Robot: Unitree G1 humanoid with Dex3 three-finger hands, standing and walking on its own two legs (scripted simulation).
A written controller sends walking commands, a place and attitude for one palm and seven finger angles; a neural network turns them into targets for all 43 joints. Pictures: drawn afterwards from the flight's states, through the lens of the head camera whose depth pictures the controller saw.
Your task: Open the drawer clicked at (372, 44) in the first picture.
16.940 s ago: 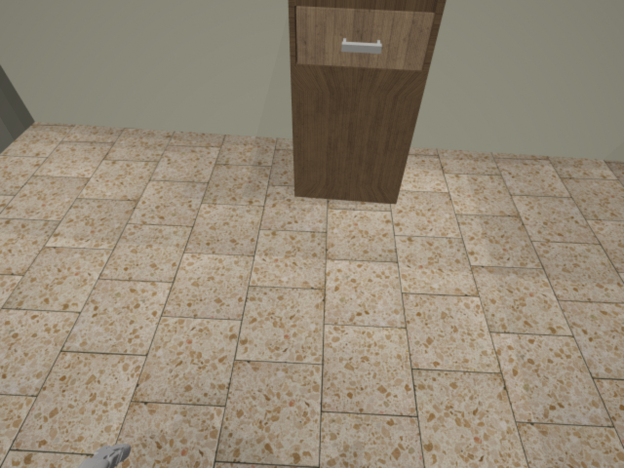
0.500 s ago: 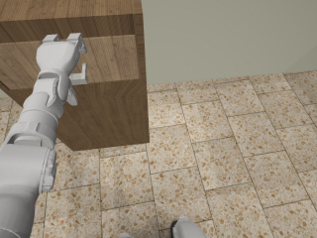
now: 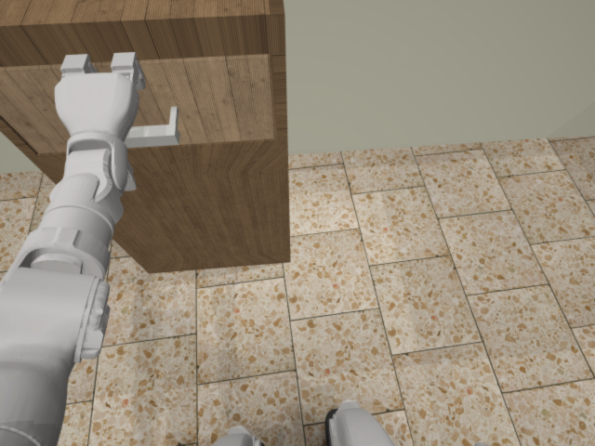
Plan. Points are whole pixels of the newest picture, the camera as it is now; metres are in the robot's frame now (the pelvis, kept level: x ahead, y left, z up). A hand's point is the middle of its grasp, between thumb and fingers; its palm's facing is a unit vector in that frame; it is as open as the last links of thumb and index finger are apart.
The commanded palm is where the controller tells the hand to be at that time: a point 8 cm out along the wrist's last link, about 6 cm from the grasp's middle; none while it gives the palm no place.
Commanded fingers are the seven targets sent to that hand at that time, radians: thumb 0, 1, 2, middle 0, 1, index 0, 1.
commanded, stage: re-aim the fingers above the handle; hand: left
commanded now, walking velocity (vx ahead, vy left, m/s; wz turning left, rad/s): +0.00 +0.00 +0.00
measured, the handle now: (138, 126) +0.61 +0.21 +0.00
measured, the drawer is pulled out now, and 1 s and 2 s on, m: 0.00 0.00 0.00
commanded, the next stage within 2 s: lower the fingers behind the handle in 0.62 s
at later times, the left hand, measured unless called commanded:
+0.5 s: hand (101, 131) +0.54 +0.23 +0.07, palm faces +0.05 +0.14 -0.99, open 13.8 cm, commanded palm +0.51 +0.22 +0.11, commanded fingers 0.00 -0.50 0.30 -0.30 -1.20 -0.30 -1.20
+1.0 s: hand (133, 151) +0.54 +0.20 +0.03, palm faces -0.04 +0.13 -0.99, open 13.8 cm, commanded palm +0.51 +0.19 +0.09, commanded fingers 0.00 -0.50 0.30 -0.30 -1.20 -0.30 -1.20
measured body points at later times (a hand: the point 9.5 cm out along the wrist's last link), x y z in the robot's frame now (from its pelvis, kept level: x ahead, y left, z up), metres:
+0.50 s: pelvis +0.01 +0.00 +0.00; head +0.14 -0.03 +0.43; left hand +0.54 +0.22 +0.12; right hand +0.00 -0.27 -0.14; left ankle -0.03 +0.11 -0.70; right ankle +0.03 -0.13 -0.70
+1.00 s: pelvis +0.01 +0.00 +0.00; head +0.14 -0.03 +0.43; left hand +0.53 +0.19 +0.08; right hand +0.03 -0.27 -0.15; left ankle -0.03 +0.11 -0.70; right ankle +0.03 -0.13 -0.70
